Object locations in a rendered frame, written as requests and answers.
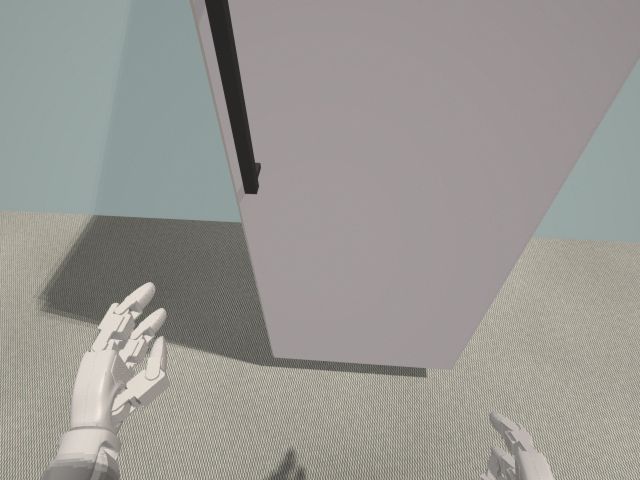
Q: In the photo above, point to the fridge door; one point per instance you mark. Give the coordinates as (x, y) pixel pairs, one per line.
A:
(409, 150)

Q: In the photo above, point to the handle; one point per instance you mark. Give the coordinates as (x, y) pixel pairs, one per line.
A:
(224, 43)

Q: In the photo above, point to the left robot hand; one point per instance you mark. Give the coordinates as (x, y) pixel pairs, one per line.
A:
(107, 367)

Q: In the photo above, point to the right robot hand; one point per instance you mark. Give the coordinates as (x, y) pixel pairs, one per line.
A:
(528, 463)

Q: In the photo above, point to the robot left forearm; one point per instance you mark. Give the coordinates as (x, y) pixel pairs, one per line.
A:
(85, 453)

